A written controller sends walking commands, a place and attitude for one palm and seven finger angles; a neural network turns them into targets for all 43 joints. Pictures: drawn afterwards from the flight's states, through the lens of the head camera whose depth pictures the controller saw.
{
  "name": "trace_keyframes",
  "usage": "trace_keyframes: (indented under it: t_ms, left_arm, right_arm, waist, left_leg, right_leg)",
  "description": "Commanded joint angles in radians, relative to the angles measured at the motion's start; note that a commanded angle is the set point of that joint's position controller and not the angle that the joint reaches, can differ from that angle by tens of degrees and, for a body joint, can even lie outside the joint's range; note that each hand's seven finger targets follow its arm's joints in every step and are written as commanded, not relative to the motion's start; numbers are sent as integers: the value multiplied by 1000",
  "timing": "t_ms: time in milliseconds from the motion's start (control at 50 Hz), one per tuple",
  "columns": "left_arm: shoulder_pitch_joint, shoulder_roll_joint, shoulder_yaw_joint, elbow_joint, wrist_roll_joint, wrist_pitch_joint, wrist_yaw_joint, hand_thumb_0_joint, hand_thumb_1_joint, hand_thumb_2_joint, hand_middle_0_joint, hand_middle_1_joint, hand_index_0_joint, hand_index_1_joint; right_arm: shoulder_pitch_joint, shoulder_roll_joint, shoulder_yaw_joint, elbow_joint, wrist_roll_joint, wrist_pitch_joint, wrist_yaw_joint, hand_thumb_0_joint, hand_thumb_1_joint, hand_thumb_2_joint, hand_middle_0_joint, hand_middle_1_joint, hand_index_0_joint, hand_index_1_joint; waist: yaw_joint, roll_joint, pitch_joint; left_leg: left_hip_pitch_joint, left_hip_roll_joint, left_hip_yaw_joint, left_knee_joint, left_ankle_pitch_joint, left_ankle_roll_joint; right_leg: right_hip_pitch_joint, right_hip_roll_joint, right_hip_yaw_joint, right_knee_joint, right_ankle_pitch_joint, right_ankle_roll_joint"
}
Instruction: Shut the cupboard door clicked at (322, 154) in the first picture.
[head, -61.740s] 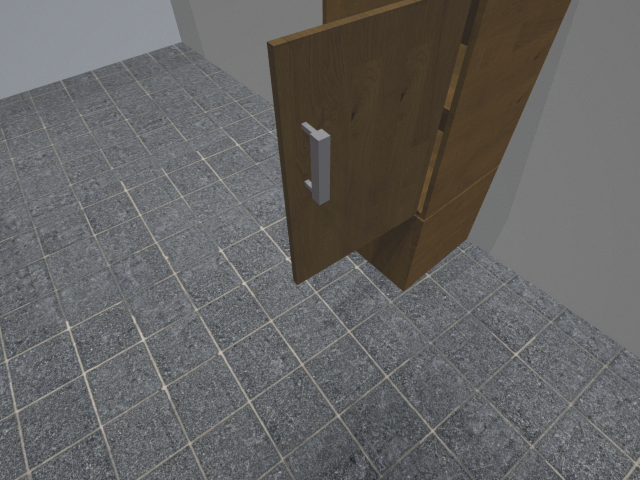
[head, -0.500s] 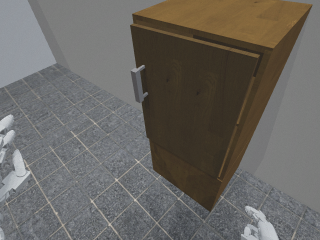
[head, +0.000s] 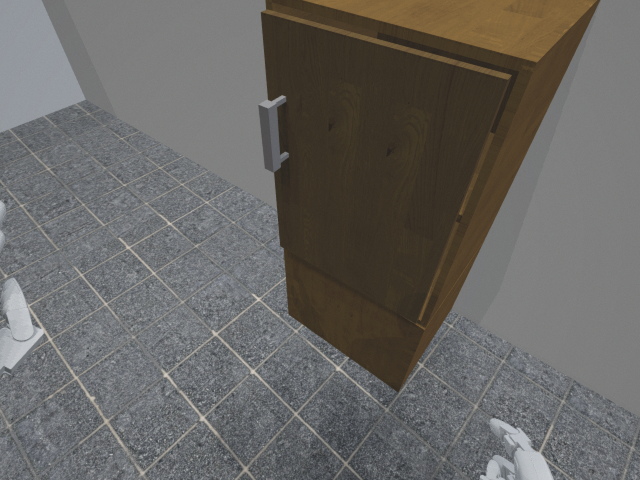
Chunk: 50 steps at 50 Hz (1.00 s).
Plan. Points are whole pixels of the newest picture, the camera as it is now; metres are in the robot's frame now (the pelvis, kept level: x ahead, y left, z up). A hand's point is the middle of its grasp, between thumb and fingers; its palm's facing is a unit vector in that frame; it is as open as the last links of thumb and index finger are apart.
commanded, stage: step back with the hand held close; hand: left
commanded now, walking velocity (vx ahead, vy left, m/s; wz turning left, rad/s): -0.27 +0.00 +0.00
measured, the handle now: (276, 133) +0.73 +0.13 +0.06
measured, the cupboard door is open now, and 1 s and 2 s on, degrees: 2 2 2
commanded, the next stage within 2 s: stop stepping back and stand still in 0.64 s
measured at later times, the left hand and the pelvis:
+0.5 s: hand (10, 422) +0.13 +0.24 +0.18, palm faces +0.38 -0.77 -0.51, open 7.4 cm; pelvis -0.07 -0.02 +0.00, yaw +1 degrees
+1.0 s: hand out of the picture +0.02 +0.26 +0.19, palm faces +0.48 -0.78 -0.39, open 7.4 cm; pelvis -0.17 -0.01 +0.01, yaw +3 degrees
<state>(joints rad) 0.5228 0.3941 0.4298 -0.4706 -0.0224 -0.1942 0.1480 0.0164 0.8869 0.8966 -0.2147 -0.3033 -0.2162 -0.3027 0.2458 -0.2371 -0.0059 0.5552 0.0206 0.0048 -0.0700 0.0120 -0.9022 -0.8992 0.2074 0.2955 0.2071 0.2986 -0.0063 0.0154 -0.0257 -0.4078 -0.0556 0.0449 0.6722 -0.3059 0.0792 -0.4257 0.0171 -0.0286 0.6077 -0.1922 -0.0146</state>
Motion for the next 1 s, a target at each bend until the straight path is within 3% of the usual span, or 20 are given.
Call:
trace_keyframes:
  t_ms: [0, 80, 120, 200, 280, 340, 420, 460, 500, 540, 600, 660, 700, 720, 760, 860, 900, 920, 940, 980]
  left_arm:
    - [-54, 227, 150, -245, -6, -89, 44, 0, 900, 900, -200, -300, -200, -300]
    - [-57, 210, 166, -256, 8, -105, 44, 0, 900, 900, -200, -300, -200, -300]
    - [-88, 201, 162, -238, 18, -106, 35, 0, 900, 900, -200, -300, -200, -300]
    - [-63, 171, 133, -200, 6, -122, 8, 0, 900, 900, -200, -300, -200, -300]
    - [-44, 190, 124, -245, -17, -135, 2, 0, 900, 900, -200, -300, -200, -300]
    - [27, 228, 168, -276, -25, -121, 1, 0, 900, 900, -200, -300, -200, -300]
    - [20, 245, 198, -272, -18, -115, 6, 0, 900, 900, -200, -300, -200, -300]
    - [-7, 271, 199, -269, -20, -107, 22, 0, 900, 900, -200, -300, -200, -300]
    - [-13, 254, 165, -236, -17, -89, 40, 0, 900, 900, -200, -300, -200, -300]
    - [-42, 243, 145, -223, -12, -76, 45, 0, 900, 900, -200, -300, -200, -300]
    - [-55, 230, 120, -215, -6, -73, 48, 0, 900, 900, -200, -300, -200, -300]
    - [-59, 249, 152, -275, -1, -99, 48, 0, 900, 900, -200, -300, -200, -300]
    - [-32, 218, 172, -272, 6, -106, 33, 0, 900, 900, -200, -300, -200, -300]
    - [-56, 210, 168, -295, 10, -105, 29, 0, 900, 900, -200, -300, -200, -300]
    - [-50, 195, 149, -308, 5, -103, 21, 0, 900, 900, -200, -300, -200, -300]
    - [-70, 172, 108, -294, -17, -84, 11, 0, 900, 900, -200, -300, -200, -300]
    - [-112, 193, 114, -274, -29, -78, 23, 0, 900, 900, -200, -300, -200, -300]
    - [-90, 183, 98, -253, -38, -60, 24, 0, 900, 900, -200, -300, -200, -300]
    - [-38, 223, 135, -231, -45, -41, 27, 0, 900, 900, -200, -300, -200, -300]
    - [-34, 216, 123, -241, -44, -21, 34, 0, 900, 900, -200, -300, -200, -300]
  right_arm:
    - [-97, -130, -50, -157, -8, -71, -13, 0, -900, -900, 200, 300, 200, 300]
    - [-101, -148, -51, -152, -11, -95, -24, 0, -900, -900, 200, 300, 200, 300]
    - [-99, -145, -58, -144, -21, -101, -26, 0, -900, -900, 200, 300, 200, 300]
    - [-99, -135, -62, -125, -25, -118, -15, 0, -900, -900, 200, 300, 200, 300]
    - [-120, -126, -59, -98, -27, -126, -9, 0, -900, -900, 200, 300, 200, 300]
    - [-135, -123, -65, -111, -22, -114, -2, 0, -900, -900, 200, 300, 200, 300]
    - [-136, -113, -61, -139, -16, -86, -5, 0, -900, -900, 200, 300, 200, 300]
    - [-117, -83, -60, -127, -22, -74, 0, 0, -900, -900, 200, 300, 200, 300]
    - [-121, -71, -61, -108, -23, -55, 8, 0, -900, -900, 200, 300, 200, 300]
    - [-127, -70, -54, -108, -27, -45, 4, 0, -900, -900, 200, 300, 200, 300]
    - [-110, -77, -43, -88, -23, -45, -14, 0, -900, -900, 200, 300, 200, 300]
    - [-114, -123, -71, -99, -14, -85, -34, 0, -900, -900, 200, 300, 200, 300]
    - [-115, -135, -76, -117, -17, -110, -28, 0, -900, -900, 200, 300, 200, 300]
    - [-114, -122, -79, -110, -24, -119, -27, 0, -900, -900, 200, 300, 200, 300]
    - [-96, -118, -74, -109, -20, -146, -21, 0, -900, -900, 200, 300, 200, 300]
    - [-65, -95, -36, -67, -24, -183, -7, 0, -900, -900, 200, 300, 200, 300]
    - [-58, -82, -35, -56, -25, -179, -8, 0, -900, -900, 200, 300, 200, 300]
    - [-71, -70, -42, -61, -12, -175, -6, 0, -900, -900, 200, 300, 200, 300]
    - [-88, -72, -40, -67, -14, -164, -5, 0, -900, -900, 200, 300, 200, 300]
    - [-115, -61, -21, -70, -21, -137, -9, 0, -900, -900, 200, 300, 200, 300]
  waist:
    - [-10, -8, -59]
    - [-2, 163, -63]
    - [2, 181, -35]
    - [1, 92, -12]
    - [8, 109, -188]
    - [15, 101, -266]
    - [-7, 16, -133]
    - [-12, -110, -98]
    - [-11, -174, -107]
    - [-16, -124, -58]
    - [-23, -55, -44]
    - [-2, 127, -115]
    - [-5, 267, -123]
    - [-4, 255, -106]
    - [2, 165, -92]
    - [-14, 186, -58]
    - [-19, 134, -139]
    - [-14, 9, -187]
    - [-6, -74, -188]
    - [-11, -76, -96]
  left_leg:
    - [-175, 138, -205, -198, -253, 6]
    - [-385, 268, -327, -429, -406, 48]
    - [-460, 321, -369, -475, -407, 61]
    - [-301, 292, -330, -392, -169, 46]
    - [-35, 256, -246, -284, 312, 5]
    - [-54, 255, -225, -269, 201, 9]
    - [-273, 169, -172, -176, -273, -13]
    - [-140, 89, -118, 45, -171, -70]
    - [-29, 59, -104, 297, -132, -92]
    - [-24, 82, -122, 279, -146, -86]
    - [73, 69, -58, -107, -29, -75]
    - [-104, 248, -211, -312, 24, 1]
    - [-384, 365, -314, -477, -343, 57]
    - [-401, 388, -327, -473, -310, 71]
    - [-299, 354, -290, -415, -313, 49]
    - [34, 221, -205, -378, -224, -44]
    - [196, 168, -94, -249, 16, -70]
    - [244, 126, -54, -152, 22, -85]
    - [250, 106, -44, -94, 12, -89]
    - [179, 98, -48, -18, 18, -85]
  right_leg:
    - [159, -151, 242, -140, -199, -38]
    - [379, -16, 100, 125, -43, 20]
    - [432, 22, 72, 218, 1, 33]
    - [332, 25, 88, 106, 13, 22]
    - [290, -6, 118, 24, 178, 15]
    - [337, -8, 132, 47, 135, 17]
    - [272, -112, 307, -83, -44, -35]
    - [50, -279, 470, -266, -175, -117]
    - [-66, -374, 475, -351, -105, -176]
    - [-87, -338, 403, -323, -25, -154]
    - [-55, -204, 232, -212, 30, -62]
    - [193, -17, 99, -19, 43, 42]
    - [379, 45, 46, 241, -63, 55]
    - [368, 43, 56, 294, -75, 52]
    - [294, 46, 59, 245, -161, 47]
    - [191, 44, 13, -176, -167, 12]
    - [153, -30, 77, -245, -65, -23]
    - [129, -58, 134, -264, -94, -31]
    - [88, -97, 188, -306, -181, -52]
    - [20, -162, 261, -361, -278, -94]
